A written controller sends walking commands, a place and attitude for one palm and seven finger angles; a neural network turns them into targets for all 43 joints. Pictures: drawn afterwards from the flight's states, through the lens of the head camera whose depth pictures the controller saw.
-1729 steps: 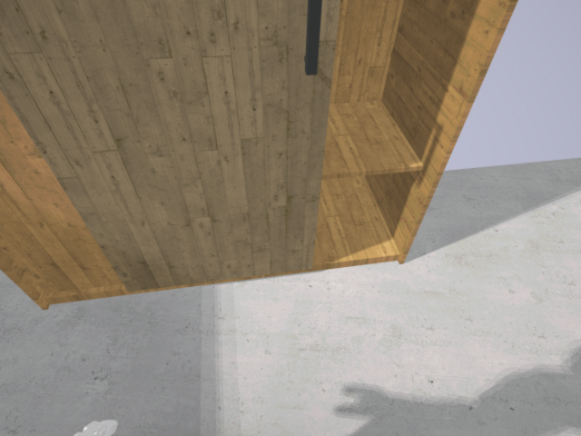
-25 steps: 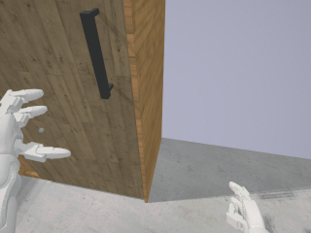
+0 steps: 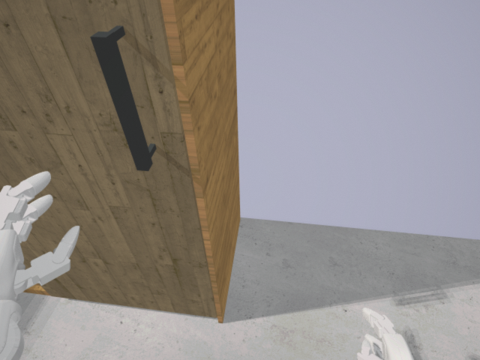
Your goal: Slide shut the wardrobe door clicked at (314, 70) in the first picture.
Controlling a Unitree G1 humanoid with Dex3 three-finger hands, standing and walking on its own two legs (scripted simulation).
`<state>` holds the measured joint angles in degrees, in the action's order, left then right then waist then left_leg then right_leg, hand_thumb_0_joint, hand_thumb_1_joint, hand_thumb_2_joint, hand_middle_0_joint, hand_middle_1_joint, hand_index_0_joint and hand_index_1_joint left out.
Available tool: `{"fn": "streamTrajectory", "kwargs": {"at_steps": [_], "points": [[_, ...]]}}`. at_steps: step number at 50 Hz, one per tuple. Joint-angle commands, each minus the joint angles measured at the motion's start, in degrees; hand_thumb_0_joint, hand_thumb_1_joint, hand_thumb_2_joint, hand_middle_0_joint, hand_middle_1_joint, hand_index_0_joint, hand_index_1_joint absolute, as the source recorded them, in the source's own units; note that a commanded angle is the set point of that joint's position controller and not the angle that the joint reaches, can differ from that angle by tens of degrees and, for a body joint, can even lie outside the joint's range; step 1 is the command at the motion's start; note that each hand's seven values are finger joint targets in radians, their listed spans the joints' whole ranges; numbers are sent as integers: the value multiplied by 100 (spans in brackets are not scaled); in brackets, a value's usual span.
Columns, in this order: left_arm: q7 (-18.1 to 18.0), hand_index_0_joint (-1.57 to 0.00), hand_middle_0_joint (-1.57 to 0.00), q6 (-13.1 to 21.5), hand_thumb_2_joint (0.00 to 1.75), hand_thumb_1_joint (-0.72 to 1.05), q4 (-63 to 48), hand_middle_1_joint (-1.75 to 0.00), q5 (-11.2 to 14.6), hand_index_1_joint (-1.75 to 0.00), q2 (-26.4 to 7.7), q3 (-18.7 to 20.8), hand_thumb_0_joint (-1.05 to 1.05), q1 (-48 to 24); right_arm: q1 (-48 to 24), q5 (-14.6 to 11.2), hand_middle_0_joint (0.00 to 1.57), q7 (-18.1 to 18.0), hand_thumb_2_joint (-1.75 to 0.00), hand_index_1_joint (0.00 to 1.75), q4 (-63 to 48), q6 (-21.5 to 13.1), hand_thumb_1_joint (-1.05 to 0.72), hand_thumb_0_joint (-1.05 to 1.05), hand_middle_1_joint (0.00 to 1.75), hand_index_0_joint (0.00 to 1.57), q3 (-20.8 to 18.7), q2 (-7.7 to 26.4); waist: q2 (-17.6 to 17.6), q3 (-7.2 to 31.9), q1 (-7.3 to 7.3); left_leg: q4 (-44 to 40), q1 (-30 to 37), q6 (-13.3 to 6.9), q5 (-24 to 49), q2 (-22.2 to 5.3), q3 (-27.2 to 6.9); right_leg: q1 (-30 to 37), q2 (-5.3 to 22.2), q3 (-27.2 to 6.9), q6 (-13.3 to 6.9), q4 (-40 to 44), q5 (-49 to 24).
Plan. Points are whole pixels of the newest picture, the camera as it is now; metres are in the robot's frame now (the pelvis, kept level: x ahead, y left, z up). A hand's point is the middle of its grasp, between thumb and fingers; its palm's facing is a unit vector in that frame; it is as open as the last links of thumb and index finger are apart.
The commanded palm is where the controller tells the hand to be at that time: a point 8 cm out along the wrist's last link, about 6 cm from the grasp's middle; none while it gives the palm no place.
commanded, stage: draw the hand back to the body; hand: left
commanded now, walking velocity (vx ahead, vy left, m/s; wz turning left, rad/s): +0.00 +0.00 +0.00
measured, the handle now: (132, 105) +0.43 +0.23 +0.24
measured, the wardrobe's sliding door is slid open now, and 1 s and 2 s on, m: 0.00 0.00 0.00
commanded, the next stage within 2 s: step back with the hand held close in 0.42 s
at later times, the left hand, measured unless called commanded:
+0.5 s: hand (52, 263) +0.18 +0.26 +0.15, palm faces +0.44 -0.82 -0.36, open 7.4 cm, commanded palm +0.13 +0.30 +0.17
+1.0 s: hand (32, 267) +0.17 +0.28 +0.16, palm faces +0.34 -0.80 -0.49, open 7.4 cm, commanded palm +0.11 +0.32 +0.17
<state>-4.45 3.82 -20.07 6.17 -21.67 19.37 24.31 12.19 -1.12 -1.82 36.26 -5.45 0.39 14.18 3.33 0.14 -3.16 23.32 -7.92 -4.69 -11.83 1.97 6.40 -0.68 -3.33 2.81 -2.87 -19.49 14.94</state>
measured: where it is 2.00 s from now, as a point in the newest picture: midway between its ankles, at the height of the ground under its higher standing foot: outside the picture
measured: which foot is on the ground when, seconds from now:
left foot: down 0.00-1.00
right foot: down 0.00-1.00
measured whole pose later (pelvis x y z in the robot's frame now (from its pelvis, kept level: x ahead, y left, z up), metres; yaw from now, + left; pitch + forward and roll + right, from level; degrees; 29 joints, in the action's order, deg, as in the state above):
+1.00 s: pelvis -0.04 +0.03 -0.01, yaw -2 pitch +1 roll -2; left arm -6.5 8.9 -29.0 3.5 -26.1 23.4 30.8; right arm 11.8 -0.8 -3.9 29.4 0.6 -0.3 14.1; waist 1.0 -0.3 -0.9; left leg 27.9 -18.7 -7.4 -10.6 2.1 9.2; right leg -14.1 -2.4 0.8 -0.7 -28.5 15.0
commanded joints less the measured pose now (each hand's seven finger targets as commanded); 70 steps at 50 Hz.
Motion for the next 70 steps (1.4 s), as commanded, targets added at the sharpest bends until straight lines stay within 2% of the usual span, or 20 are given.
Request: {"fn": "streamTrajectory", "kwargs": {"at_steps": [1, 6, 11, 17, 23, 26, 27, 28, 29, 30, 33, 37, 40, 42, 47, 52, 56, 63, 66, 70], "points": [[-99, -20, -20, 342, 88, 86, -1342, -32, 17, -32, -1098, 661, 0, -312, -780, -16, 20, -48, -90, 30, -996, -261, -90, 0, 30, 20, -210, 654, 118, 440, -86, -206, 828, 313, 1494, -513, -816, -706, 367, -441, 92, 295, -1370], [-153, -20, -20, 281, 90, 90, -1489, -30, -22, -30, -1163, 625, 0, -715, -788, -13, 20, -95, -90, 30, -1009, -194, -90, 0, 30, 20, -212, 663, 38, 291, -18, -223, 823, 306, 1278, -515, -824, -846, 352, -458, 101, 370, -1174], [-182, -20, -20, 254, 90, 90, -1397, -30, -28, -30, -1091, 593, 0, -635, -773, 6, 20, -109, -90, 30, -986, -201, -90, 0, 30, 20, -174, 633, 168, 413, -60, -268, 914, 333, 1332, -509, -879, -747, 354, -428, 85, 337, -1158], [-152, -20, -20, 194, 90, 90, -1147, -30, 16, -30, -980, 529, 0, -524, -858, 14, 20, -106, -90, 30, -993, -127, -90, 0, 30, 20, -159, 632, -161, 83, -62, -330, 738, 298, 1049, -497, -858, -824, 356, -462, 93, 474, -1000], [-168, -20, -20, 292, 90, 90, -1454, -30, -4, -30, -1166, 663, 0, -672, -895, 30, 20, -106, -90, 30, -981, -190, -90, 0, 30, 20, -154, 613, 203, 395, -113, -340, 842, 314, 1038, -482, -893, -664, 372, -492, 74, 468, -978], [-163, -20, -20, 285, 90, 90, -1371, -30, -2, -30, -1134, 640, 0, -526, -886, 27, 20, -108, -90, 30, -967, -205, -90, 0, 30, 20, -159, 607, 15, 336, -107, -338, 826, 307, 1052, -485, -874, -664, 368, -484, 80, 505, -994], [-158, -20, -20, 307, 90, 90, -1509, -30, -2, -30, -1054, 564, 0, -542, -913, 28, 20, -102, -90, 30, -985, -227, -90, 0, 30, 20, -160, 605, 183, 292, -96, -334, 825, 306, 1029, -474, -855, -700, 374, -509, 81, 516, -982], [-254, -20, -20, 633, 90, 90, -2244, -30, -55, -30, -1971, 1392, 0, -1370, -1038, -47, 20, -125, -90, 30, -1310, -139, -90, 0, 30, 20, -98, 686, 83, -171, 48, -56, 415, 114, 342, -567, -909, -1491, 717, -1229, 304, 766, -1150], [-228, -20, -20, 675, 90, 90, -1532, -30, -79, -30, -1386, 1022, 0, -707, -969, 39, 20, -170, -90, 30, -1093, -45, -90, 0, 30, 20, -94, 611, -245, -142, 106, 113, 319, 85, 254, -507, -998, -1561, 872, -1282, 293, 784, -1177], [-212, -20, -20, 634, 90, 90, -1304, -30, -132, -30, -1149, 816, 0, -302, -943, 50, 20, -153, -90, 30, -1130, 29, -90, 0, 30, 20, -109, 603, -427, -108, 96, 179, 346, 68, 287, -512, -956, -1654, 927, -1334, 347, 778, -1284], [-217, -20, -20, 675, 90, 90, -1242, -30, -194, -30, -995, 656, 0, -143, -815, 28, 20, -171, -90, 30, -1236, 147, -90, 0, 30, 20, -192, 676, -292, 270, 134, 210, 355, 91, 580, -598, -881, -1627, 954, -1190, 391, 475, -1415], [-275, -20, -20, 761, 90, 90, -1515, -30, -212, -30, -1152, 786, 0, 85, -738, -12, 20, -219, -90, 30, -1373, 264, -90, 0, 30, 20, -269, 721, -124, 794, 138, 101, 429, 49, 1245, -783, -902, -1439, 810, -978, 485, -51, -1697], [-311, -20, -20, 794, 90, 90, -1794, -30, -209, -30, -1346, 1016, 0, 256, -719, -10, 20, -251, -90, 30, -1521, 324, -90, 0, 30, 20, -283, 704, -218, 1004, 106, 50, 244, 36, 1669, -913, -1025, -1254, 689, -925, 430, -412, -1731], [-337, -20, -20, 825, 90, 90, -1961, -30, -200, -30, -1457, 1158, 0, 378, -731, 1, 20, -272, -90, 30, -1583, 349, -90, 0, 30, 20, -283, 702, -87, 1065, 88, 0, 66, 25, 1742, -990, -1121, -1169, 639, -888, 376, -601, -1600], [-361, -20, -20, 877, 90, 90, -2021, -30, -201, -30, -1446, 1268, 0, 591, -641, 16, 20, -284, -90, 30, -1616, 321, -90, 0, 30, 20, -306, 714, 53, 921, 103, -261, -626, 12, 1148, -1185, -1394, -994, 519, -869, 250, -944, -1003], [-373, -20, -20, 933, 90, 90, -1848, -30, -276, -30, -1259, 1163, 0, 437, -565, 29, 20, -298, -90, 30, -1538, 208, -90, 0, 30, 20, -333, 766, 251, 542, 176, -796, -1547, -2, -726, -1376, -1695, -809, 433, -842, 165, -1218, -340], [-372, -20, -20, 1007, 90, 90, -1966, -30, -361, -30, -1281, 1187, 0, 128, -583, 78, 20, -314, -90, 30, -1526, 120, -90, 0, 30, 20, -348, 780, 320, 388, 148, -1393, -2208, 219, -2187, -1493, -1929, -493, 258, -606, 135, -1457, 244], [-380, -20, -20, 1156, 90, 90, -2175, -30, -422, -30, -1274, 1205, 0, 209, -471, 93, 20, -264, -90, 30, -1467, 3, -90, 0, 30, 20, -362, 723, 82, 514, 153, -1196, -2051, 319, -2263, -1251, -1823, -614, 279, -793, 6, -1169, 434], [-390, -20, -20, 1201, 90, 90, -2265, -30, -411, -30, -1291, 1224, 0, 178, -487, 98, 20, -247, -90, 30, -1436, -36, -90, 0, 30, 20, -378, 724, 11, 534, 175, -1008, -1682, 383, -2096, -1141, -1770, -1020, 328, -1027, -70, -959, 552], [-393, -20, -20, 1251, 90, 90, -2038, -30, -459, -30, -1228, 1210, 0, 76, -501, 107, 20, -249, -90, 30, -1345, -73, -90, 0, 30, 20, -385, 716, 185, 443, 170, -1259, -2000, 270, -2377, -1345, -1900, -884, 162, -945, 2, -1281, 454]]}}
